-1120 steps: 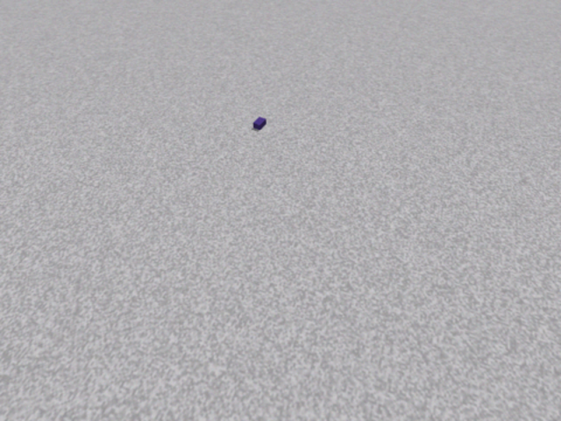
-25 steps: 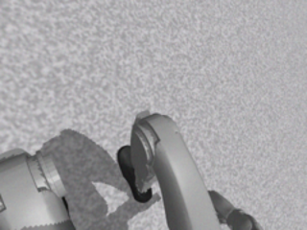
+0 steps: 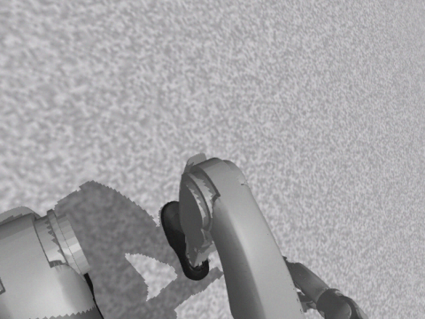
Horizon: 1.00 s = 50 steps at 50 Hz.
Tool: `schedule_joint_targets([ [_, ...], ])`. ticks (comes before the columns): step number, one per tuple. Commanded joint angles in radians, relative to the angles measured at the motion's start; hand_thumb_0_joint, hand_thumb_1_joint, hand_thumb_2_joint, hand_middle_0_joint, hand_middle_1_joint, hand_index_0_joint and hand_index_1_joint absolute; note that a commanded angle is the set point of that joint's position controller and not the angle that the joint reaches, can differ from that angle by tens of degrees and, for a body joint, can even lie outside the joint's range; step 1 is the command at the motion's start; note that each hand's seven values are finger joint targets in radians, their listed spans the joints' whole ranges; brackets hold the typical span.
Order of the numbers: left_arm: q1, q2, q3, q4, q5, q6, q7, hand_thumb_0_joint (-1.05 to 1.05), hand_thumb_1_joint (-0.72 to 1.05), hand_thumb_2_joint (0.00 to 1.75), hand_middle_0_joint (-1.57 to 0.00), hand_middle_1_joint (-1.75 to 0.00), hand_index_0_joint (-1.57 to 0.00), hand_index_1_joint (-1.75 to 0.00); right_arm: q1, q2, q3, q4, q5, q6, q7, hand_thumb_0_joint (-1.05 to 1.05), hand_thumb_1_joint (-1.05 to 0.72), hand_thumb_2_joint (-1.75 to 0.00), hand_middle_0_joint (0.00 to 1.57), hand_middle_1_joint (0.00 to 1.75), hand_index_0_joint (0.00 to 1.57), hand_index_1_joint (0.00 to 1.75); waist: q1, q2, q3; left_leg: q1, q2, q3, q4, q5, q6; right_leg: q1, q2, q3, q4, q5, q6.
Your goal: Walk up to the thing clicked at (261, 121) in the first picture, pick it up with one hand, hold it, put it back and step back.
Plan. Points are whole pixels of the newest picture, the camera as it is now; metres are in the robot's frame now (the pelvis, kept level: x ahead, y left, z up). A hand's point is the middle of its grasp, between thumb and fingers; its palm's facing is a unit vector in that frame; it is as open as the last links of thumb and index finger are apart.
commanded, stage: close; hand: left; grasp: from above
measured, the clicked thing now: out of the picture +0.45 +0.38 -0.29
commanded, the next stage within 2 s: settle in 1.28 s
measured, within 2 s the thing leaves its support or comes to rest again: leaves its support in 1.62 s
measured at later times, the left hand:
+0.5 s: hand out of the picture +0.43 +0.37 -0.25, palm faces -0.41 -0.18 -0.89, open 10.5 cm
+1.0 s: hand out of the picture +0.42 +0.37 -0.25, palm faces -0.42 -0.19 -0.89, open 7.8 cm
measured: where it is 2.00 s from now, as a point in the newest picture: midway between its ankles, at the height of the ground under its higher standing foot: (141, 280)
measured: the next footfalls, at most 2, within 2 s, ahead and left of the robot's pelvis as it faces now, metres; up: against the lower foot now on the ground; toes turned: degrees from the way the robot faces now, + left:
none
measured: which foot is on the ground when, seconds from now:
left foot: down 0.00-1.00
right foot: down 0.00-1.00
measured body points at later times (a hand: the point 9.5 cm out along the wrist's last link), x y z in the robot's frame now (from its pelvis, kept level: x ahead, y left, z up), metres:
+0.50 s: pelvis +0.00 +0.00 +0.00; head +0.28 +0.14 +0.32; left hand +0.45 +0.37 -0.20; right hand +0.08 -0.25 -0.05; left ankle +0.07 +0.13 -0.27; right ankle +0.12 -0.12 -0.27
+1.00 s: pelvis +0.00 +0.00 +0.00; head +0.27 +0.15 +0.33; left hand +0.44 +0.38 -0.20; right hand +0.08 -0.25 -0.05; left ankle +0.07 +0.13 -0.27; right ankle +0.12 -0.12 -0.27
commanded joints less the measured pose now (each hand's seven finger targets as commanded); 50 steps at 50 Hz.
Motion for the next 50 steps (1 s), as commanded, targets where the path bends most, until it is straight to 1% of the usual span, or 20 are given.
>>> schedule_joint_targets([
  [1,-0.211,0.241,0.001,-0.128,-0.011,-0.016,0.030,0.00,-0.16,0.71,-0.30,-0.81,-0.33,-0.79,0.165,-0.330,-0.099,0.011,0.005,0.001,-0.007,0.00,-0.88,-0.89,0.20,0.30,0.20,0.30,-0.039,0.580,-0.611,0.532,0.040,0.085,-0.273,0.199,-0.007,0.295,0.025,-0.114,-0.171,0.227,-0.081],
  [3,-0.199,0.228,-0.018,-0.107,-0.003,-0.019,0.031,0.00,-0.14,0.68,-0.31,-0.80,-0.34,-0.77,0.157,-0.337,-0.103,0.012,0.000,0.005,-0.011,0.00,-0.88,-0.89,0.20,0.30,0.20,0.30,-0.045,0.592,-0.604,0.515,0.037,0.100,-0.272,0.193,-0.006,0.315,0.031,-0.107,-0.183,0.230,-0.084],
  [5,-0.196,0.264,0.005,-0.121,-0.003,-0.021,0.039,0.00,-0.12,0.66,-0.33,-0.79,-0.36,-0.76,0.153,-0.324,-0.090,0.014,0.002,0.007,-0.012,0.00,-0.88,-0.89,0.20,0.30,0.20,0.30,-0.029,0.584,-0.608,0.506,0.036,0.102,-0.269,0.196,-0.005,0.320,0.029,-0.108,-0.184,0.232,-0.083],
  [8,-0.215,0.253,0.002,-0.144,-0.002,-0.024,0.048,0.00,-0.07,0.64,-0.37,-0.75,-0.40,-0.72,0.162,-0.334,-0.099,0.020,-0.002,0.002,-0.011,0.00,-0.88,-0.89,0.20,0.30,0.20,0.30,-0.036,0.591,-0.612,0.517,0.037,0.102,-0.260,0.202,-0.005,0.312,0.026,-0.110,-0.179,0.238,-0.081],
  [9,-0.232,0.270,0.020,-0.188,-0.006,-0.026,0.053,0.00,-0.05,0.64,-0.39,-0.74,-0.41,-0.71,0.169,-0.339,-0.101,0.020,-0.005,0.001,-0.008,0.00,-0.88,-0.89,0.20,0.30,0.20,0.30,-0.028,0.613,-0.648,0.552,0.039,0.095,-0.268,0.228,-0.010,0.315,0.026,-0.115,-0.170,0.253,-0.082],
  [10,-0.201,0.249,0.003,-0.149,0.006,-0.019,0.054,0.00,-0.05,0.62,-0.39,-0.73,-0.42,-0.70,0.164,-0.336,-0.104,0.019,-0.005,-0.002,-0.005,0.00,-0.88,-0.89,0.20,0.30,0.20,0.30,-0.030,0.613,-0.637,0.563,0.041,0.097,-0.261,0.229,-0.011,0.303,0.026,-0.113,-0.165,0.254,-0.084],
  [11,-0.217,0.250,0.016,-0.153,-0.010,-0.021,0.058,0.00,-0.01,0.61,-0.42,-0.71,-0.45,-0.68,0.158,-0.330,-0.101,0.024,0.000,-0.005,-0.003,0.00,-0.88,-0.89,0.20,0.30,0.20,0.30,-0.032,0.597,-0.628,0.544,0.041,0.090,-0.261,0.224,-0.011,0.293,0.025,-0.120,-0.161,0.249,-0.080],
  [13,-0.212,0.231,0.008,-0.132,-0.005,-0.018,0.062,0.00,0.02,0.58,-0.44,-0.69,-0.47,-0.66,0.168,-0.342,-0.110,0.024,-0.003,-0.008,0.002,0.00,-0.88,-0.89,0.20,0.30,0.20,0.30,-0.045,0.600,-0.620,0.554,0.041,0.086,-0.265,0.236,-0.012,0.290,0.023,-0.123,-0.162,0.260,-0.080],
  [16,-0.208,0.251,0.017,-0.123,-0.007,-0.006,0.065,0.00,0.04,0.55,-0.46,-0.66,-0.48,-0.63,0.172,-0.341,-0.104,0.027,-0.004,-0.005,-0.001,0.00,-0.88,-0.89,0.20,0.30,0.20,0.30,-0.040,0.570,-0.633,0.517,0.039,0.102,-0.259,0.240,-0.004,0.337,0.032,-0.111,-0.187,0.274,-0.079],
  [19,-0.213,0.232,-0.002,-0.118,-0.014,0.004,0.058,0.00,0.08,0.53,-0.49,-0.65,-0.52,-0.62,0.170,-0.337,-0.106,0.022,-0.005,-0.009,-0.001,0.00,-0.88,-0.89,0.20,0.30,0.20,0.30,-0.039,0.585,-0.618,0.513,0.038,0.106,-0.259,0.221,-0.004,0.328,0.029,-0.107,-0.191,0.256,-0.081],
  [24,-0.202,0.258,0.029,-0.137,-0.032,0.011,0.042,0.00,0.16,0.48,-0.55,-0.61,-0.58,-0.57,0.183,-0.341,-0.111,0.021,0.003,-0.008,0.000,0.00,-0.88,-0.89,0.20,0.30,0.20,0.30,-0.030,0.562,-0.640,0.502,0.036,0.105,-0.256,0.230,0.002,0.346,0.029,-0.107,-0.194,0.259,-0.078],
  [27,-0.181,0.256,0.018,-0.126,-0.029,0.012,0.026,0.00,0.18,0.43,-0.56,-0.58,-0.60,-0.54,0.182,-0.336,-0.109,0.020,0.005,-0.005,-0.001,0.00,-0.88,-0.89,0.20,0.30,0.20,0.30,-0.034,0.552,-0.635,0.505,0.037,0.106,-0.254,0.233,0.002,0.355,0.030,-0.100,-0.193,0.261,-0.078],
  [29,-0.224,0.274,0.028,-0.176,-0.035,0.006,0.018,0.00,0.20,0.41,-0.58,-0.56,-0.61,-0.52,0.178,-0.338,-0.112,0.020,0.012,-0.006,-0.002,0.00,-0.88,-0.89,0.20,0.30,0.20,0.30,-0.027,0.592,-0.653,0.528,0.037,0.098,-0.261,0.241,-0.004,0.328,0.024,-0.104,-0.176,0.255,-0.083],
  [32,-0.180,0.259,0.022,-0.130,-0.039,-0.001,0.010,0.00,0.24,0.39,-0.62,-0.52,-0.65,-0.48,0.169,-0.334,-0.105,0.012,0.011,-0.001,-0.004,0.00,-0.88,-0.89,0.20,0.30,0.20,0.30,-0.033,0.550,-0.599,0.489,0.037,0.098,-0.266,0.193,-0.001,0.322,0.027,-0.106,-0.188,0.222,-0.081],
  [36,-0.195,0.274,0.026,-0.162,-0.030,-0.018,0.003,0.00,0.32,0.39,-0.68,-0.50,-0.72,-0.47,0.168,-0.330,-0.100,0.020,0.010,0.008,-0.004,0.00,-0.88,-0.89,0.20,0.30,0.20,0.30,-0.025,0.583,-0.614,0.516,0.039,0.092,-0.270,0.212,-0.006,0.311,0.026,-0.109,-0.176,0.229,-0.084],
  [40,-0.172,0.239,0.005,-0.141,-0.021,-0.027,0.004,0.00,0.39,0.34,-0.73,-0.47,-0.77,-0.43,0.171,-0.331,-0.100,0.017,0.000,0.013,-0.006,0.00,-0.88,-0.89,0.20,0.30,0.20,0.30,-0.034,0.581,-0.612,0.531,0.041,0.091,-0.274,0.210,-0.009,0.315,0.031,-0.116,-0.180,0.231,-0.084],
  [43,-0.222,0.228,-0.017,-0.174,-0.021,-0.041,0.010,0.00,0.40,0.28,-0.73,-0.45,-0.77,-0.40,0.162,-0.338,-0.103,0.013,0.005,0.009,-0.007,0.00,-0.88,-0.89,0.20,0.30,0.20,0.30,-0.040,0.579,-0.587,0.499,0.037,0.090,-0.265,0.180,-0.004,0.288,0.027,-0.118,-0.178,0.216,-0.082],
  [44,-0.190,0.243,0.006,-0.143,-0.020,-0.040,0.016,0.00,0.42,0.26,-0.74,-0.44,-0.78,-0.39,0.171,-0.332,-0.092,0.015,-0.002,0.010,-0.007,0.00,-0.88,-0.89,0.20,0.30,0.20,0.30,-0.039,0.559,-0.600,0.516,0.040,0.083,-0.271,0.191,-0.005,0.304,0.028,-0.123,-0.181,0.222,-0.081],
  [45,-0.184,0.241,-0.007,-0.135,-0.010,-0.040,0.017,0.00,0.43,0.28,-0.76,-0.43,-0.80,-0.38,0.170,-0.331,-0.089,0.016,0.002,0.010,-0.005,0.00,-0.88,-0.89,0.20,0.30,0.20,0.30,-0.041,0.558,-0.587,0.503,0.038,0.089,-0.265,0.192,-0.003,0.299,0.028,-0.118,-0.176,0.224,-0.080],
  [50,-0.188,0.259,0.021,-0.130,-0.001,-0.042,0.051,0.00,0.54,0.27,-0.84,-0.40,-0.88,-0.36,0.165,-0.332,-0.085,0.021,-0.005,0.009,-0.004,0.00,-0.88,-0.89,0.20,0.30,0.20,0.30,-0.030,0.570,-0.608,0.516,0.039,0.088,-0.266,0.215,-0.007,0.308,0.030,-0.122,-0.171,0.242,-0.079],
])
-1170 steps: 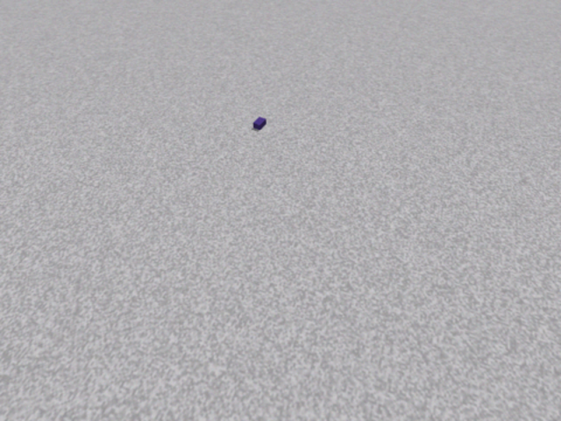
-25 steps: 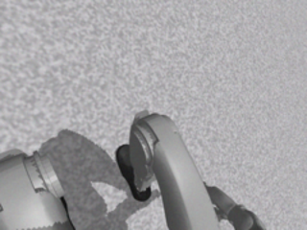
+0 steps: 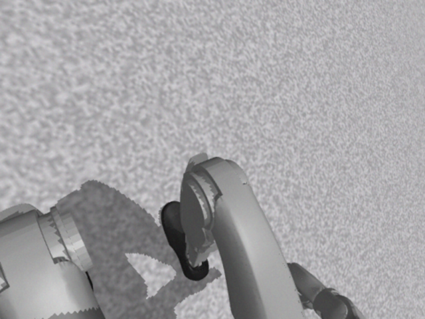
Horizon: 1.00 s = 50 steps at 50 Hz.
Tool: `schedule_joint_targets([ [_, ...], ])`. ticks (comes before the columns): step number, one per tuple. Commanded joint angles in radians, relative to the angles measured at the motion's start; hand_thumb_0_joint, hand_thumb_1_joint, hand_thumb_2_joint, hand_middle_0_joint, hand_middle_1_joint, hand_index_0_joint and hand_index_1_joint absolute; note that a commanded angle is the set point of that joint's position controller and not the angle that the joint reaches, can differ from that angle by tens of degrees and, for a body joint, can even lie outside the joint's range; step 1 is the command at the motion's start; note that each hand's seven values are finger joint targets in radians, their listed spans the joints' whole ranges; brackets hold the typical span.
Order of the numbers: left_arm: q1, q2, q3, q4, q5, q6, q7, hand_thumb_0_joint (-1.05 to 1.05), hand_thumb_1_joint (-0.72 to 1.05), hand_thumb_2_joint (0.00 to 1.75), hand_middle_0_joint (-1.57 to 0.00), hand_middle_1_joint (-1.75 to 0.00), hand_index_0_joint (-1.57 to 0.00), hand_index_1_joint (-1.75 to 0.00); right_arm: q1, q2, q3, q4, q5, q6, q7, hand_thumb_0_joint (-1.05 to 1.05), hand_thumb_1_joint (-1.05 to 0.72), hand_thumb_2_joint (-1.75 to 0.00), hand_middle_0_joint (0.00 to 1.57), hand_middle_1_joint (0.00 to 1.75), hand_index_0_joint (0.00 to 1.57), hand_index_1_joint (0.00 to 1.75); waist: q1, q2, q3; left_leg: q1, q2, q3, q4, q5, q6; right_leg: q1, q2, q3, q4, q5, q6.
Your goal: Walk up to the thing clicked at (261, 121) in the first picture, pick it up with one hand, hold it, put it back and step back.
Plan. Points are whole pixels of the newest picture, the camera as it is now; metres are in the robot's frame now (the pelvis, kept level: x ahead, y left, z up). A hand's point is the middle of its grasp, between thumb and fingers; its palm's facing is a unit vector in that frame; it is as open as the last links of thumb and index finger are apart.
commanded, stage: close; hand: left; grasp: from above
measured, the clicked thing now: out of the picture +0.44 +0.38 -0.28
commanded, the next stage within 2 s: settle in 0.28 s
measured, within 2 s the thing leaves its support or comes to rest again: leaves its support in 0.62 s
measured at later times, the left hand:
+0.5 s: hand out of the picture +0.43 +0.37 -0.24, palm faces -0.41 -0.19 -0.89, open 7.5 cm
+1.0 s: hand out of the picture +0.43 +0.39 -0.16, palm faces -0.40 -0.14 -0.91, open 7.4 cm
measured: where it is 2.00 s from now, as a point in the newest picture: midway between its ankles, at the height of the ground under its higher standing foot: (141, 280)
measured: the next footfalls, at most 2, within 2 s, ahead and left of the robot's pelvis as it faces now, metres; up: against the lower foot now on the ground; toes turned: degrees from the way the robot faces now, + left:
none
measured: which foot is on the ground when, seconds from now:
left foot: down 0.00-1.00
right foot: down 0.00-1.00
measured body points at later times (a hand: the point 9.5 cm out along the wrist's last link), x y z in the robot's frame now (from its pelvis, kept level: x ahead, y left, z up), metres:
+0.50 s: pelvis +0.00 +0.00 +0.00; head +0.27 +0.15 +0.33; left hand +0.45 +0.38 -0.19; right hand +0.08 -0.25 -0.05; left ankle +0.07 +0.13 -0.27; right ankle +0.12 -0.12 -0.27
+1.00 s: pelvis +0.00 +0.00 +0.01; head +0.24 +0.12 +0.38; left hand +0.45 +0.39 -0.11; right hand +0.11 -0.26 -0.07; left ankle +0.07 +0.13 -0.27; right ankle +0.12 -0.12 -0.27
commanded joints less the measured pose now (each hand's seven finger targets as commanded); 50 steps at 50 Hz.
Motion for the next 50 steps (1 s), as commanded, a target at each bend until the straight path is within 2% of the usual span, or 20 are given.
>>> schedule_joint_targets([
  [1,-0.201,0.240,0.005,-0.072,0.003,0.002,0.056,0.00,0.54,0.25,-0.84,-0.39,-0.88,-0.34,0.166,-0.344,-0.105,0.011,-0.001,0.001,-0.007,0.00,-0.88,-0.89,0.20,0.30,0.20,0.30,-0.050,0.576,-0.599,0.506,0.042,0.099,-0.275,0.206,-0.007,0.290,0.030,-0.110,-0.173,0.236,-0.082],
  [4,-0.234,0.259,0.017,-0.103,-0.001,0.015,0.064,0.00,0.61,0.26,-0.90,-0.37,-0.94,-0.33,0.161,-0.348,-0.110,0.010,0.002,-0.006,-0.009,0.00,-0.88,-0.89,0.20,0.30,0.20,0.30,-0.048,0.590,-0.599,0.509,0.042,0.101,-0.278,0.196,-0.007,0.286,0.031,-0.109,-0.179,0.229,-0.083],
  [5,-0.241,0.249,0.001,-0.116,0.004,0.020,0.061,0.00,0.61,0.27,-0.92,-0.36,-0.95,-0.32,0.168,-0.351,-0.114,0.002,0.001,-0.010,-0.007,0.00,-0.88,-0.89,0.20,0.30,0.20,0.30,-0.051,0.599,-0.600,0.508,0.041,0.106,-0.275,0.202,-0.005,0.288,0.031,-0.104,-0.182,0.235,-0.083],
  [6,-0.254,0.260,0.018,-0.133,-0.009,0.021,0.066,0.00,0.64,0.25,-0.93,-0.36,-0.97,-0.31,0.165,-0.352,-0.115,0.008,0.004,-0.011,-0.007,0.00,-0.88,-0.89,0.20,0.30,0.20,0.30,-0.043,0.593,-0.625,0.518,0.043,0.097,-0.278,0.214,-0.008,0.293,0.026,-0.109,-0.177,0.244,-0.082],
  [7,-0.210,0.269,0.025,-0.068,0.003,0.029,0.068,0.00,0.66,0.26,-0.94,-0.37,-0.98,-0.32,0.166,-0.342,-0.106,0.013,0.003,-0.010,-0.009,0.00,-0.88,-0.89,0.20,0.30,0.20,0.30,-0.044,0.574,-0.601,0.492,0.042,0.103,-0.274,0.193,-0.005,0.294,0.029,-0.105,-0.180,0.229,-0.082],
  [8,-0.219,0.247,0.009,-0.097,0.001,0.033,0.064,0.00,0.68,0.26,-0.96,-0.36,-1.00,-0.31,0.176,-0.354,-0.119,0.003,0.001,-0.013,-0.006,0.00,-0.88,-0.89,0.20,0.30,0.20,0.30,-0.051,0.569,-0.599,0.489,0.040,0.107,-0.271,0.195,-0.002,0.289,0.031,-0.104,-0.184,0.232,-0.079],
  [17,-0.226,0.250,0.021,-0.118,-0.030,0.047,0.047,0.00,0.82,0.25,-1.08,-0.31,-1.12,-0.27,0.176,-0.350,-0.131,0.008,0.012,-0.016,-0.010,0.00,-0.88,-0.89,0.20,0.30,0.20,0.30,-0.034,0.576,-0.632,0.489,0.039,0.108,-0.281,0.185,-0.002,0.309,0.028,-0.098,-0.195,0.222,-0.082],
  [18,-0.210,0.227,0.004,-0.112,-0.022,0.052,0.040,0.00,0.81,0.24,-1.08,-0.30,-1.11,-0.26,0.184,-0.349,-0.133,0.006,0.014,-0.018,-0.007,0.00,-0.88,-0.89,0.20,0.30,0.20,0.30,-0.039,0.571,-0.632,0.505,0.040,0.110,-0.271,0.215,-0.003,0.307,0.029,-0.097,-0.187,0.247,-0.082],
  [20,-0.234,0.243,0.011,-0.126,-0.029,0.049,0.036,0.00,0.78,0.25,-1.11,-0.31,-1.15,-0.28,0.185,-0.348,-0.132,0.012,0.018,-0.016,-0.007,0.00,-0.90,-0.90,0.20,0.30,0.20,0.30,-0.042,0.575,-0.637,0.495,0.039,0.111,-0.265,0.222,-0.002,0.309,0.028,-0.094,-0.184,0.249,-0.082],
  [24,-0.228,0.259,0.044,-0.155,-0.040,0.057,0.018,0.00,0.83,0.25,-1.17,-0.26,-1.20,-0.23,0.199,-0.352,-0.143,0.018,0.018,-0.011,-0.001,0.00,-0.90,-0.90,0.20,0.30,0.20,0.30,-0.028,0.623,-0.652,0.542,0.040,0.099,-0.287,0.253,-0.013,0.284,0.021,-0.102,-0.168,0.256,-0.085],
  [29,-0.229,0.231,0.034,-0.237,-0.045,0.064,-0.012,0.00,0.87,0.19,-1.20,-0.23,-1.23,-0.20,0.181,-0.334,-0.154,0.007,0.021,0.000,0.003,0.00,-0.90,-0.90,0.20,0.30,0.20,0.30,-0.007,0.677,-0.712,0.574,0.034,0.115,-0.289,0.284,-0.016,0.301,0.020,-0.095,-0.172,0.282,-0.092],
  [32,-0.226,0.265,0.076,-0.315,-0.047,0.064,-0.033,0.00,0.90,0.24,-1.23,-0.22,-1.26,-0.20,0.212,-0.341,-0.176,0.019,0.026,0.010,0.003,0.00,-0.90,-0.90,0.20,0.30,0.20,0.30,0.010,0.699,-0.752,0.586,0.030,0.127,-0.292,0.295,-0.017,0.317,0.015,-0.086,-0.180,0.283,-0.095],
  [34,-0.193,0.242,0.076,-0.303,-0.053,0.075,-0.053,0.00,0.91,0.25,-1.25,-0.21,-1.27,-0.19,0.219,-0.335,-0.190,0.026,0.032,0.016,0.004,0.00,-0.90,-0.90,0.20,0.30,0.20,0.30,0.012,0.668,-0.736,0.569,0.029,0.133,-0.282,0.291,-0.013,0.291,0.014,-0.083,-0.185,0.274,-0.096],
  [35,-0.208,0.191,0.042,-0.358,-0.058,0.071,-0.062,0.00,0.90,0.25,-1.24,-0.21,-1.26,-0.19,0.202,-0.322,-0.187,0.006,0.036,0.017,0.006,0.00,-0.90,-0.90,0.20,0.30,0.20,0.30,0.021,0.686,-0.765,0.581,0.026,0.135,-0.298,0.287,-0.015,0.302,0.014,-0.080,-0.189,0.271,-0.099],
  [39,-0.179,0.170,0.047,-0.411,-0.084,0.080,-0.091,0.00,0.91,0.22,-1.23,-0.20,-1.26,-0.18,0.217,-0.302,-0.210,0.021,0.052,0.038,0.009,0.00,-0.90,-0.90,0.20,0.30,0.20,0.30,0.053,0.665,-0.823,0.553,0.021,0.149,-0.308,0.258,-0.002,0.315,0.015,-0.064,-0.206,0.267,-0.095],
  [41,-0.153,0.165,0.056,-0.377,-0.082,0.097,-0.113,0.00,0.92,0.20,-1.24,-0.19,-1.27,-0.16,0.241,-0.307,-0.232,0.024,0.066,0.046,0.007,0.00,-0.89,-0.90,0.20,0.30,0.20,0.30,0.045,0.614,-0.786,0.517,0.018,0.154,-0.303,0.251,0.004,0.298,0.012,-0.056,-0.213,0.262,-0.095],
  [42,-0.204,0.118,0.018,-0.423,-0.087,0.096,-0.128,0.00,0.91,0.21,-1.24,-0.17,-1.26,-0.15,0.243,-0.296,-0.232,0.020,0.069,0.051,0.009,0.00,-0.89,-0.90,0.20,0.30,0.20,0.30,0.040,0.617,-0.781,0.508,0.014,0.155,-0.316,0.231,0.004,0.278,0.009,-0.055,-0.217,0.243,-0.097],
  [43,-0.189,0.094,0.015,-0.400,-0.093,0.104,-0.142,0.00,0.92,0.19,-1.25,-0.16,-1.27,-0.14,0.241,-0.295,-0.243,0.018,0.076,0.053,0.008,0.00,-0.90,-0.90,0.20,0.30,0.20,0.30,0.039,0.605,-0.770,0.515,0.015,0.149,-0.324,0.223,0.003,0.259,0.007,-0.056,-0.216,0.235,-0.098],
  [48,-0.206,0.065,-0.008,-0.438,-0.100,0.103,-0.194,0.00,0.85,0.16,-1.21,-0.13,-1.23,-0.11,0.249,-0.282,-0.261,0.017,0.106,0.078,-0.002,0.00,-0.90,-0.90,0.20,0.30,0.20,0.30,0.061,0.559,-0.764,0.485,0.005,0.151,-0.360,0.138,0.010,0.234,-0.001,-0.042,-0.234,0.164,-0.103],
  [50,-0.210,0.066,-0.004,-0.456,-0.098,0.105,-0.214,0.00,0.80,0.13,-1.19,-0.10,-1.20,-0.09,0.258,-0.274,-0.269,0.016,0.115,0.088,-0.006,0.00,-0.90,-0.90,0.20,0.30,0.20,0.30,0.071,0.552,-0.798,0.507,0.003,0.153,-0.364,0.167,0.009,0.247,-0.002,-0.034,-0.231,0.186,-0.102],
])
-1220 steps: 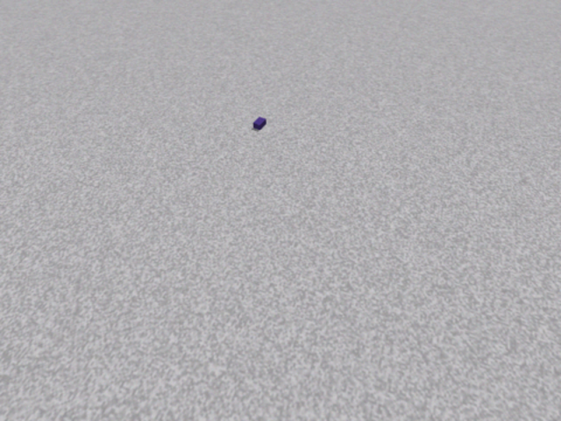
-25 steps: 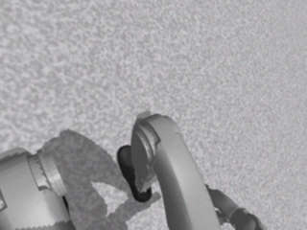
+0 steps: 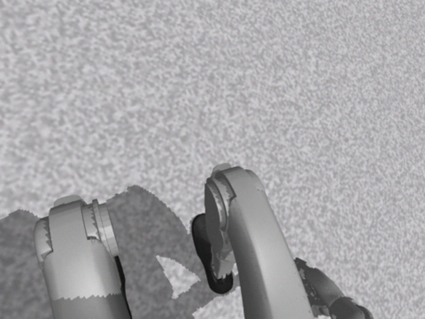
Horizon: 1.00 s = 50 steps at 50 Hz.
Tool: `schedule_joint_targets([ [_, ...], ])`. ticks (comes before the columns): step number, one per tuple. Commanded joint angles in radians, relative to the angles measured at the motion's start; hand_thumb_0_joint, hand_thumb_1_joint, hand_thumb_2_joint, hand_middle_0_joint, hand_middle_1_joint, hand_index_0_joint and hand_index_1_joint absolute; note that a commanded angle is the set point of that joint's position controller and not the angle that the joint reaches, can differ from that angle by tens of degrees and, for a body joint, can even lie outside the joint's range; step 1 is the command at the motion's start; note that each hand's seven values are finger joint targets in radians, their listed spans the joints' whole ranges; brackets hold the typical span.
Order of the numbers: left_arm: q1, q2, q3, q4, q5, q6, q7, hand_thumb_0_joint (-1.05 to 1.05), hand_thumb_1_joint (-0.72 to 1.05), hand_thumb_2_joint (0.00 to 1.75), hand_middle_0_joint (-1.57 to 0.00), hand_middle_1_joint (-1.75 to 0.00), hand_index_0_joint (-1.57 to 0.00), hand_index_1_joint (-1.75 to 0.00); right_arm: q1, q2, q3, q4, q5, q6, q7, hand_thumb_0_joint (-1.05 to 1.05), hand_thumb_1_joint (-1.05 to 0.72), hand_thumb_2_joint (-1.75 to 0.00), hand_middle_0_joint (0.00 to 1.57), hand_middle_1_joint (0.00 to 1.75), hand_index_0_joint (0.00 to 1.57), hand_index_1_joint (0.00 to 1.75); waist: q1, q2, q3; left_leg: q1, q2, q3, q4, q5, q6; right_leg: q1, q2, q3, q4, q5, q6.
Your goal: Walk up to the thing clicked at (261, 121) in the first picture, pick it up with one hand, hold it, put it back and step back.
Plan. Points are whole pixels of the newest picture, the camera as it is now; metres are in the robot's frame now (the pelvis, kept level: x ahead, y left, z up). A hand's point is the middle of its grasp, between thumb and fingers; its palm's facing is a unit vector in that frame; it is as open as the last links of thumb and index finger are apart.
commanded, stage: settle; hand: left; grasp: from above
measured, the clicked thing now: out of the picture +0.46 +0.38 -0.22
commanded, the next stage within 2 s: lift in 0.28 s
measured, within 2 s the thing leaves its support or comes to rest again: neither
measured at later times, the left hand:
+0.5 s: hand out of the picture +0.44 +0.37 -0.12, palm faces -0.42 -0.11 -0.90, open 7.4 cm
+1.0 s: hand out of the picture +0.37 +0.36 +0.01, palm faces -0.43 -0.15 -0.89, open 7.4 cm
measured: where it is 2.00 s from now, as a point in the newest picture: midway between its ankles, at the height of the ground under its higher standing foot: (168, 285)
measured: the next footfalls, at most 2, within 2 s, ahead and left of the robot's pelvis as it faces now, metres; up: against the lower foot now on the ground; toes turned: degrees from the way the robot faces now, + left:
none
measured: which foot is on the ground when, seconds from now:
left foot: down 0.00-1.00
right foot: down 0.00-1.00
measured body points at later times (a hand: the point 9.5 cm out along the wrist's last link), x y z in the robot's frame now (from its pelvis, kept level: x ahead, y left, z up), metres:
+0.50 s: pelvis +0.00 +0.00 +0.02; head +0.23 +0.09 +0.40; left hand +0.46 +0.37 -0.07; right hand +0.07 -0.27 -0.07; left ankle +0.07 +0.13 -0.28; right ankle +0.11 -0.12 -0.28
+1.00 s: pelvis -0.01 +0.00 +0.11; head +0.18 +0.07 +0.52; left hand +0.39 +0.37 +0.06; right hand +0.13 -0.25 +0.00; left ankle +0.07 +0.13 -0.28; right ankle +0.11 -0.12 -0.28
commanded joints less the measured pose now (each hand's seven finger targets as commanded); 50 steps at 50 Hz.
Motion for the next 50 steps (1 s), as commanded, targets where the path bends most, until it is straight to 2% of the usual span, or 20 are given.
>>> schedule_joint_targets([
  [1,-0.302,0.240,0.014,-0.195,-0.016,-0.003,-0.011,0.00,0.80,0.14,-1.19,-0.10,-1.20,-0.09,0.209,-0.291,-0.120,-0.002,0.027,0.024,-0.017,0.00,-0.90,-0.90,0.20,0.30,0.20,0.30,-0.018,0.425,-0.648,0.518,0.006,0.087,-0.293,0.143,0.005,0.264,0.024,-0.081,-0.206,0.190,-0.092],
  [6,-0.313,0.255,0.030,-0.243,-0.010,-0.008,-0.040,0.00,0.80,0.14,-1.21,-0.07,-1.21,-0.07,0.218,-0.273,-0.129,-0.008,0.039,0.052,-0.033,0.00,-0.90,-0.90,0.20,0.30,0.20,0.30,0.004,0.429,-0.700,0.533,-0.001,0.117,-0.294,0.178,0.009,0.304,0.021,-0.059,-0.223,0.214,-0.090],
  [7,-0.290,0.233,0.021,-0.222,-0.010,-0.004,-0.049,0.00,0.80,0.12,-1.20,-0.07,-1.21,-0.06,0.220,-0.266,-0.133,-0.006,0.041,0.058,-0.036,0.00,-0.90,-0.90,0.20,0.30,0.20,0.30,0.001,0.401,-0.694,0.526,-0.001,0.123,-0.288,0.179,0.013,0.311,0.022,-0.053,-0.232,0.213,-0.090],
  [14,-0.327,0.267,0.056,-0.309,-0.012,-0.015,-0.079,0.00,0.82,0.12,-1.22,-0.04,-1.22,-0.03,0.231,-0.259,-0.150,-0.013,0.051,0.097,-0.063,0.00,-0.90,-0.90,0.20,0.30,0.20,0.30,0.024,0.416,-0.751,0.543,-0.012,0.143,-0.311,0.179,0.015,0.330,0.012,-0.038,-0.258,0.198,-0.094],
  [16,-0.316,0.237,0.039,-0.295,-0.011,-0.013,-0.088,0.00,0.85,0.13,-1.23,-0.05,-1.24,-0.04,0.238,-0.255,-0.153,-0.013,0.051,0.103,-0.069,0.00,-0.90,-0.90,0.20,0.30,0.20,0.30,0.013,0.405,-0.734,0.549,-0.013,0.142,-0.323,0.172,0.014,0.320,0.009,-0.041,-0.263,0.191,-0.096],
  [19,-0.333,0.254,0.050,-0.322,-0.008,-0.014,-0.097,0.00,0.89,0.08,-1.29,-0.09,-1.31,-0.07,0.241,-0.249,-0.159,-0.014,0.057,0.116,-0.082,0.00,-0.93,-0.91,0.20,0.30,0.20,0.30,0.021,0.410,-0.739,0.558,-0.013,0.142,-0.343,0.152,0.016,0.315,0.008,-0.038,-0.274,0.170,-0.096],
  [20,-0.305,0.231,0.041,-0.298,-0.015,-0.012,-0.102,0.00,0.81,0.10,-1.21,-0.02,-1.23,-0.01,0.242,-0.249,-0.161,-0.013,0.057,0.116,-0.083,0.00,-0.88,-0.89,0.20,0.30,0.20,0.30,0.018,0.405,-0.727,0.561,-0.015,0.143,-0.345,0.157,0.015,0.321,0.006,-0.036,-0.280,0.173,-0.097],
  [24,-0.275,0.239,0.063,-0.339,-0.041,0.007,-0.125,0.00,0.92,0.12,-1.27,-0.11,-1.29,-0.09,0.250,-0.238,-0.179,-0.013,0.070,0.126,-0.090,0.00,-0.91,-0.90,0.20,0.30,0.20,0.30,0.057,0.419,-0.805,0.607,-0.016,0.156,-0.382,0.177,0.018,0.362,0.003,-0.023,-0.298,0.195,-0.092],
  [26,-0.264,0.206,0.043,-0.366,-0.062,0.021,-0.152,0.00,0.95,0.14,-1.29,-0.11,-1.32,-0.09,0.261,-0.230,-0.188,-0.015,0.075,0.131,-0.093,0.00,-0.91,-0.90,0.20,0.30,0.20,0.30,0.051,0.398,-0.817,0.626,-0.015,0.156,-0.397,0.188,0.021,0.372,0.001,-0.020,-0.311,0.206,-0.092],
  [30,-0.252,0.221,0.057,-0.463,-0.076,0.035,-0.184,0.00,0.90,0.15,-1.26,-0.12,-1.28,-0.10,0.261,-0.226,-0.215,-0.027,0.093,0.148,-0.102,0.00,-0.91,-0.90,0.20,0.30,0.20,0.30,0.085,0.409,-0.872,0.674,-0.015,0.163,-0.435,0.191,0.021,0.394,-0.002,-0.001,-0.340,0.203,-0.096],
  [32,-0.218,0.184,0.044,-0.504,-0.085,0.035,-0.199,0.00,0.93,0.14,-1.28,-0.12,-1.30,-0.09,0.262,-0.213,-0.225,-0.029,0.102,0.153,-0.108,0.00,-0.91,-0.90,0.20,0.30,0.20,0.30,0.090,0.399,-0.873,0.695,-0.014,0.163,-0.462,0.191,0.022,0.404,-0.004,0.004,-0.358,0.206,-0.093],
  [33,-0.220,0.156,0.026,-0.518,-0.093,0.034,-0.210,0.00,0.93,0.15,-1.28,-0.12,-1.30,-0.09,0.264,-0.209,-0.227,-0.028,0.106,0.154,-0.109,0.00,-0.91,-0.90,0.20,0.30,0.20,0.30,0.078,0.402,-0.848,0.684,-0.017,0.165,-0.472,0.180,0.023,0.402,-0.007,0.008,-0.369,0.200,-0.093],
  [35,-0.193,0.174,0.049,-0.556,-0.103,0.038,-0.219,0.00,0.91,0.15,-1.26,-0.11,-1.28,-0.08,0.261,-0.212,-0.241,-0.031,0.114,0.160,-0.119,0.00,-0.91,-0.90,0.20,0.30,0.20,0.30,0.100,0.382,-0.863,0.709,-0.020,0.161,-0.495,0.185,0.024,0.397,-0.010,0.012,-0.384,0.197,-0.098],
  [37,-0.186,0.149,0.036,-0.595,-0.117,0.040,-0.232,0.00,0.89,0.18,-1.24,-0.15,-1.27,-0.12,0.260,-0.197,-0.247,-0.042,0.124,0.163,-0.123,0.00,-0.90,-0.90,0.20,0.30,0.20,0.30,0.106,0.388,-0.880,0.730,-0.014,0.160,-0.534,0.161,0.028,0.422,-0.010,0.021,-0.403,0.190,-0.092],
  [40,-0.102,0.084,0.006,-0.601,-0.139,0.048,-0.252,0.00,0.89,0.19,-1.24,-0.15,-1.26,-0.13,0.244,-0.186,-0.250,-0.050,0.135,0.166,-0.130,0.00,-0.90,-0.90,0.20,0.30,0.20,0.30,0.111,0.356,-0.820,0.743,-0.010,0.139,-0.598,0.109,0.029,0.429,-0.011,0.019,-0.432,0.162,-0.088],
  [42,-0.080,0.099,0.020,-0.632,-0.145,0.054,-0.262,0.00,0.89,0.20,-1.23,-0.17,-1.26,-0.14,0.238,-0.189,-0.258,-0.062,0.143,0.168,-0.138,0.00,-0.90,-0.90,0.20,0.30,0.20,0.30,0.125,0.345,-0.818,0.770,-0.008,0.120,-0.646,0.074,0.030,0.441,-0.011,0.020,-0.453,0.144,-0.088],
  [43,-0.082,0.075,0.000,-0.655,-0.157,0.057,-0.270,0.00,0.87,0.20,-1.22,-0.18,-1.24,-0.15,0.230,-0.180,-0.257,-0.071,0.146,0.169,-0.141,0.00,-0.90,-0.90,0.20,0.30,0.20,0.30,0.119,0.339,-0.819,0.770,-0.006,0.129,-0.659,0.061,0.033,0.466,-0.007,0.025,-0.474,0.137,-0.086],
  [44,-0.080,0.075,0.007,-0.695,-0.167,0.058,-0.275,0.00,0.88,0.20,-1.22,-0.17,-1.24,-0.15,0.228,-0.183,-0.263,-0.073,0.151,0.169,-0.145,0.00,-0.90,-0.90,0.20,0.30,0.20,0.30,0.131,0.332,-0.838,0.793,-0.008,0.124,-0.677,0.058,0.033,0.480,-0.010,0.028,-0.488,0.137,-0.085],
  [47,-0.045,0.035,-0.013,-0.770,-0.196,0.066,-0.294,0.00,0.92,0.20,-1.23,-0.19,-1.26,-0.16,0.220,-0.173,-0.267,-0.085,0.160,0.166,-0.159,0.00,-0.90,-0.90,0.20,0.30,0.20,0.30,0.132,0.313,-0.860,0.855,-0.004,0.127,-0.722,0.078,0.033,0.537,-0.009,0.034,-0.540,0.155,-0.082],
  [50,0.036,0.040,0.004,-0.825,-0.215,0.078,-0.308,0.00,0.94,0.20,-1.25,-0.18,-1.28,-0.15,0.197,-0.168,-0.271,-0.089,0.169,0.166,-0.174,0.00,-0.90,-0.90,0.20,0.30,0.20,0.30,0.151,0.308,-0.850,0.910,-0.003,0.123,-0.778,0.095,0.029,0.594,-0.014,0.042,-0.584,0.167,-0.079],
])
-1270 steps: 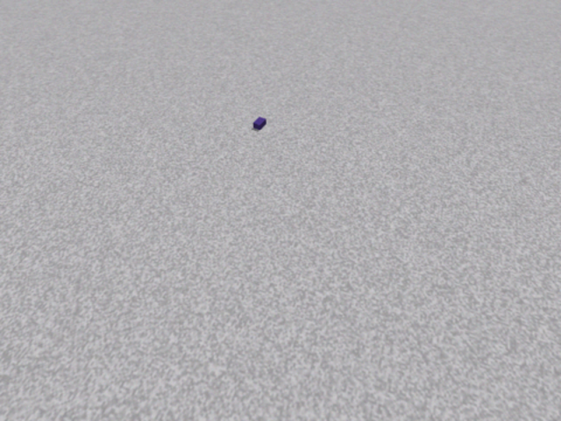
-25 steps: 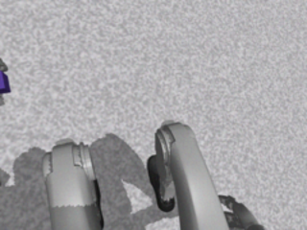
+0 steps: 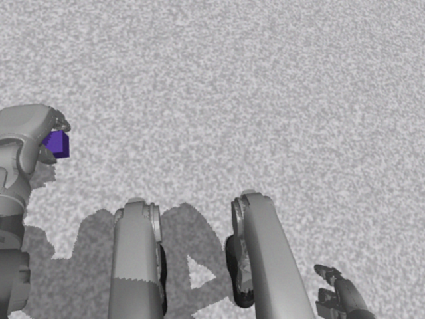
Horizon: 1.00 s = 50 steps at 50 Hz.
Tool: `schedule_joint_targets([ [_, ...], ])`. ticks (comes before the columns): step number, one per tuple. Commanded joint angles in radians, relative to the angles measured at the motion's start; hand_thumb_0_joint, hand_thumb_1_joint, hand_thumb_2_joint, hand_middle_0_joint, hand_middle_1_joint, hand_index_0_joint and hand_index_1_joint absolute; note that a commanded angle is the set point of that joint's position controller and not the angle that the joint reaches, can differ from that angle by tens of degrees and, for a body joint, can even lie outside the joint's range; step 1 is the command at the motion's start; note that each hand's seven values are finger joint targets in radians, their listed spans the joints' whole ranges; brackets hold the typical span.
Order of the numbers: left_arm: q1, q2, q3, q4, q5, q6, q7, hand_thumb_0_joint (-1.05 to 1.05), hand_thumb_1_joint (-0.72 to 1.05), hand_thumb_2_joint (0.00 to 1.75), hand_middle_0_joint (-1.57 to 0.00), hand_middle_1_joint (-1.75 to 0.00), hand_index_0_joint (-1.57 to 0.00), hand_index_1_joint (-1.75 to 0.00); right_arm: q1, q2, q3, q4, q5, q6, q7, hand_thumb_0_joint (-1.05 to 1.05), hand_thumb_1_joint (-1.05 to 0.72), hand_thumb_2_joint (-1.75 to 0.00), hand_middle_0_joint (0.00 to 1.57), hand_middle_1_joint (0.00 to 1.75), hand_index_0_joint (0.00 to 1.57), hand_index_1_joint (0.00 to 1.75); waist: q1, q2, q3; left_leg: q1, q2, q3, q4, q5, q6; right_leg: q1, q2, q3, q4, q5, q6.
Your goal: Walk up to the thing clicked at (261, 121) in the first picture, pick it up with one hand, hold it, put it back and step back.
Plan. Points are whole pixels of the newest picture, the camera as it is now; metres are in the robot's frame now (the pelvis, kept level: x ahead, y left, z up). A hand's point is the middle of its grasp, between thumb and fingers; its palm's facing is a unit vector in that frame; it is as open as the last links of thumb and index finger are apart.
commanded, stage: lift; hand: left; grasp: from above
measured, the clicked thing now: (47, 145) +0.44 +0.32 -0.14
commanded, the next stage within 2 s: hold in 1.08 s
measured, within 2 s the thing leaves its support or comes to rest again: neither
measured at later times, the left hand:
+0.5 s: hand out of the picture +0.35 +0.28 +0.11, palm faces -0.43 -0.12 -0.89, open 7.4 cm
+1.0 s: hand out of the picture +0.37 +0.25 +0.22, palm faces -0.41 -0.11 -0.90, open 7.4 cm
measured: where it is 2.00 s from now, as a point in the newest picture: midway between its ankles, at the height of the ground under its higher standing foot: (199, 288)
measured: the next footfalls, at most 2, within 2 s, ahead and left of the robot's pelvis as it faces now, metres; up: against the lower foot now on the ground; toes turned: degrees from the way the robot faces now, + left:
none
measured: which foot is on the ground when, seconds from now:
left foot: down 0.00-1.00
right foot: down 0.00-1.00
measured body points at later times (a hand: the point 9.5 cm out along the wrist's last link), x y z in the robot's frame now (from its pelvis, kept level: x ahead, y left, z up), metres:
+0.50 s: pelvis +0.02 +0.00 +0.18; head +0.12 +0.02 +0.62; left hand +0.37 +0.29 +0.16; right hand +0.16 -0.25 +0.06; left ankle +0.09 +0.12 -0.39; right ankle +0.10 -0.14 -0.39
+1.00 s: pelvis +0.06 +0.00 +0.29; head +0.11 +0.00 +0.73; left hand +0.39 +0.26 +0.27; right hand +0.16 -0.26 +0.17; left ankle +0.09 +0.12 -0.39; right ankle +0.10 -0.14 -0.39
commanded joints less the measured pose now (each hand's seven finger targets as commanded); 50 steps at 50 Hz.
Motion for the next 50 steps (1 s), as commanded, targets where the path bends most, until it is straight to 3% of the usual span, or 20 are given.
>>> schedule_joint_targets([
  [1,-0.236,0.267,0.084,-0.284,-0.039,0.010,0.015,0.00,0.94,0.21,-1.25,-0.19,-1.28,-0.16,0.139,-0.212,-0.093,-0.062,0.014,-0.013,-0.031,0.00,-0.89,-0.90,0.20,0.30,0.20,0.30,0.013,0.213,-0.646,0.635,-0.001,-0.001,-0.395,0.059,0.016,0.362,0.028,-0.047,-0.285,0.153,-0.068],
  [6,-0.190,0.264,0.097,-0.390,-0.048,0.027,0.017,0.00,0.94,0.21,-1.25,-0.17,-1.28,-0.14,0.105,-0.192,-0.094,-0.077,0.027,-0.011,-0.058,0.00,-0.89,-0.90,0.20,0.30,0.20,0.30,0.027,0.191,-0.637,0.719,-0.003,0.011,-0.494,0.035,0.019,0.473,0.026,-0.030,-0.390,0.132,-0.064],
  [14,-0.018,0.133,0.036,-0.425,-0.062,0.077,0.014,0.00,0.93,0.21,-1.22,-0.23,-1.26,-0.20,0.068,-0.157,-0.090,-0.068,0.047,-0.026,-0.095,0.00,-0.89,-0.89,0.20,0.30,0.20,0.30,0.034,0.142,-0.520,0.887,0.000,0.022,-0.702,0.017,0.012,0.669,0.028,-0.013,-0.593,0.115,-0.060],
  [17,0.010,0.122,0.030,-0.455,-0.071,0.088,0.008,0.00,0.95,0.23,-1.23,-0.24,-1.27,-0.21,0.056,-0.155,-0.090,-0.065,0.053,-0.038,-0.109,0.00,-0.88,-0.89,0.20,0.30,0.20,0.30,0.044,0.140,-0.503,0.987,0.008,0.000,-0.786,0.028,0.005,0.734,0.030,-0.012,-0.649,0.132,-0.060],
  [18,-0.002,0.105,0.012,-0.460,-0.067,0.090,0.010,0.00,0.95,0.26,-1.24,-0.25,-1.27,-0.22,0.055,-0.147,-0.088,-0.059,0.054,-0.041,-0.114,0.00,-0.89,-0.90,0.20,0.30,0.20,0.30,0.029,0.139,-0.466,0.993,0.006,0.011,-0.805,0.027,0.006,0.757,0.030,-0.005,-0.686,0.131,-0.060],
  [19,-0.003,0.141,0.037,-0.462,-0.063,0.088,0.018,0.00,0.95,0.24,-1.24,-0.24,-1.27,-0.21,0.053,-0.148,-0.085,-0.055,0.056,-0.047,-0.120,0.00,-0.89,-0.90,0.20,0.30,0.20,0.30,0.044,0.124,-0.459,1.016,0.004,0.014,-0.827,0.028,0.006,0.797,0.030,-0.001,-0.713,0.128,-0.060],
  [24,0.014,0.036,-0.034,-0.391,-0.060,0.079,0.034,0.00,0.90,0.21,-1.19,-0.25,-1.23,-0.22,0.061,-0.126,-0.082,-0.032,0.059,-0.081,-0.139,0.00,-0.89,-0.90,0.20,0.30,0.20,0.30,0.024,0.075,-0.344,1.099,-0.001,0.023,-0.936,0.038,0.004,0.900,0.029,0.021,-0.851,0.126,-0.060],
  [25,0.008,0.048,-0.025,-0.380,-0.059,0.078,0.040,0.00,0.90,0.22,-1.19,-0.27,-1.22,-0.23,0.062,-0.126,-0.083,-0.023,0.058,-0.087,-0.141,0.00,-0.89,-0.90,0.20,0.30,0.20,0.30,0.029,0.078,-0.333,1.115,-0.003,0.032,-0.951,0.051,0.003,0.923,0.027,0.027,-0.878,0.131,-0.060],
  [32,0.057,-0.026,-0.073,-0.292,-0.029,0.082,0.085,0.00,0.90,0.20,-1.18,-0.28,-1.22,-0.24,0.077,-0.118,-0.093,-0.010,0.062,-0.113,-0.139,0.00,-0.89,-0.90,0.20,0.30,0.20,0.30,0.052,0.057,-0.305,1.261,-0.016,0.052,-1.072,0.160,-0.008,1.086,0.030,0.047,-1.024,0.194,-0.065],
  [39,-0.013,-0.023,-0.076,-0.259,-0.010,0.103,0.138,0.00,0.92,0.25,-1.21,-0.29,-1.25,-0.26,0.094,-0.116,-0.099,0.012,0.059,-0.122,-0.138,0.00,-0.89,-0.90,0.20,0.30,0.20,0.30,0.061,0.053,-0.285,1.391,-0.021,0.078,-1.170,0.267,-0.010,1.223,0.031,0.058,-1.139,0.287,-0.059],
  [40,0.002,-0.022,-0.066,-0.254,-0.013,0.109,0.145,0.00,0.90,0.24,-1.19,-0.30,-1.23,-0.26,0.095,-0.116,-0.101,0.012,0.060,-0.122,-0.138,0.00,-0.89,-0.90,0.20,0.30,0.20,0.30,0.067,0.043,-0.290,1.412,-0.021,0.076,-1.183,0.293,-0.011,1.253,0.031,0.059,-1.152,0.309,-0.058],
  [43,0.000,-0.054,-0.099,-0.242,-0.015,0.125,0.149,0.00,0.89,0.24,-1.19,-0.28,-1.22,-0.24,0.095,-0.115,-0.102,0.017,0.060,-0.121,-0.135,0.00,-0.89,-0.90,0.20,0.30,0.20,0.30,0.069,0.039,-0.274,1.463,-0.021,0.079,-1.226,0.342,-0.012,1.300,0.031,0.058,-1.187,0.355,-0.058],
  [44,0.019,-0.047,-0.083,-0.221,-0.020,0.131,0.150,0.00,0.87,0.24,-1.18,-0.29,-1.21,-0.25,0.095,-0.118,-0.105,0.016,0.059,-0.121,-0.134,0.00,-0.89,-0.90,0.20,0.30,0.20,0.30,0.076,0.042,-0.262,1.473,-0.021,0.078,-1.244,0.346,-0.014,1.312,0.031,0.055,-1.199,0.355,-0.058],
  [47,0.040,-0.089,-0.114,-0.212,-0.032,0.146,0.147,0.00,0.85,0.23,-1.16,-0.26,-1.20,-0.23,0.096,-0.112,-0.105,0.017,0.059,-0.118,-0.132,0.00,-0.89,-0.90,0.20,0.30,0.20,0.30,0.075,0.020,-0.240,1.508,-0.022,0.083,-1.286,0.360,-0.015,1.358,0.032,0.057,-1.242,0.369,-0.057],
  [50,0.033,-0.093,-0.127,-0.226,-0.044,0.155,0.134,0.00,0.84,0.22,-1.17,-0.25,-1.20,-0.22,0.092,-0.112,-0.108,0.009,0.060,-0.114,-0.133,0.00,-0.90,-0.90,0.20,0.30,0.20,0.30,0.077,0.009,-0.223,1.541,-0.025,0.089,-1.318,0.391,-0.012,1.399,0.030,0.063,-1.282,0.401,-0.055],
])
